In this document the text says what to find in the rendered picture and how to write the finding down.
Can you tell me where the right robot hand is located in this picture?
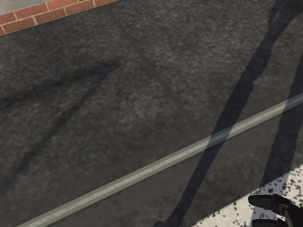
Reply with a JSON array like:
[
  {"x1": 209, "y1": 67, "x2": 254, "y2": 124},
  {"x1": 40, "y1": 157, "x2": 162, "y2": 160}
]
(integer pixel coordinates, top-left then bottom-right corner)
[{"x1": 248, "y1": 194, "x2": 303, "y2": 227}]

